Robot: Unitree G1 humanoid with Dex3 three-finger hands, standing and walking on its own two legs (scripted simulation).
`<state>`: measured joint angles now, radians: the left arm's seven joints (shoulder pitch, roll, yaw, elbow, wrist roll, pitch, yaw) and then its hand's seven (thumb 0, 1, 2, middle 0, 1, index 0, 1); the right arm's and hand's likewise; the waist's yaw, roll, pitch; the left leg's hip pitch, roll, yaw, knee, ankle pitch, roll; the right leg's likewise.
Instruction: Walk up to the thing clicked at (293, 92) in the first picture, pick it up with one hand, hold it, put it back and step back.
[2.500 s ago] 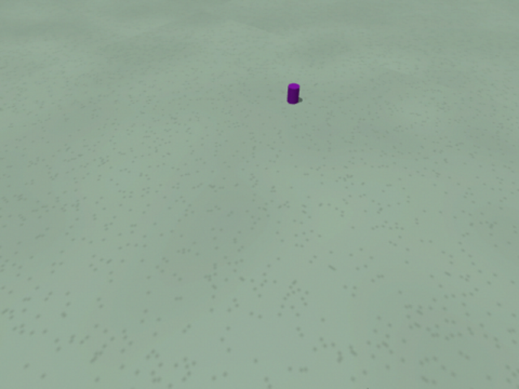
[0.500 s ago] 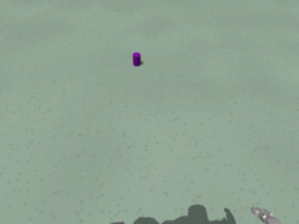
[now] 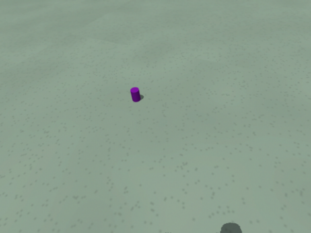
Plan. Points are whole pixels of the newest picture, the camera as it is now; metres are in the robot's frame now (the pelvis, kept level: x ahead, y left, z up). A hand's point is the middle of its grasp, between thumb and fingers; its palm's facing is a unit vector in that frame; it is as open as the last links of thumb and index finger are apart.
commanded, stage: walk up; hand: left
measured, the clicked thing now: (135, 94) +1.48 +0.32 -0.71
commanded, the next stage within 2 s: none
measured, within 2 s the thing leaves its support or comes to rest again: neither
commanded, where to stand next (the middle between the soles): +1.11 +0.09 m, yaw -1 degrees
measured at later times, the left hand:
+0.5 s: hand (73, 184) +0.33 +0.33 -0.14, palm faces -0.06 -0.94 -0.33, open 7.4 cm
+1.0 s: hand (99, 125) +0.57 +0.29 -0.12, palm faces -0.02 -0.92 -0.38, open 7.4 cm
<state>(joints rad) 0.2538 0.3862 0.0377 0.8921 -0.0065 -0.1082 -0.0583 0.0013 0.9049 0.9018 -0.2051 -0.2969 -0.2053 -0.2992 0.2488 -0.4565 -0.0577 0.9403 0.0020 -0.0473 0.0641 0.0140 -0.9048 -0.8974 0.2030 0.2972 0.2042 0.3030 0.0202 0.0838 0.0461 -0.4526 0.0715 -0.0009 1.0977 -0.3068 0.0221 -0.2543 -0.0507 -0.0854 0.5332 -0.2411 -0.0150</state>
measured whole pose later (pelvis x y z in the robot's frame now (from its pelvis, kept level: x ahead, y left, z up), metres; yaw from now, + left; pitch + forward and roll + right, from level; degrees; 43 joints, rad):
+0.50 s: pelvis +0.26 +0.06 +0.01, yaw -1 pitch -2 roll +1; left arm 0.27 0.44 0.04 0.93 0.00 -0.06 -0.06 0.01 0.91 0.90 -0.20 -0.30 -0.20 -0.30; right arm 0.27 -0.39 -0.05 0.88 0.00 -0.09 0.06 0.01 -0.90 -0.90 0.21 0.30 0.21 0.30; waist 0.00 -0.06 0.07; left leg -0.15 0.00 0.13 0.43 -0.24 0.05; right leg -0.53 -0.11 0.01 0.94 -0.25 -0.01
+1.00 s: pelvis +0.50 +0.02 +0.01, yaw +0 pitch -2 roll +0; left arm 0.25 0.38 0.03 0.87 0.01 -0.10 -0.05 0.00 0.90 0.90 -0.21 -0.30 -0.21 -0.30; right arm 0.25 -0.43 -0.06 0.90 -0.01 -0.04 0.07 0.01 -0.90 -0.90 0.20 0.30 0.21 0.30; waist 0.01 0.06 0.08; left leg -0.49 0.09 -0.01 0.84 -0.27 0.00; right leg -0.18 -0.03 -0.10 0.44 -0.23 -0.03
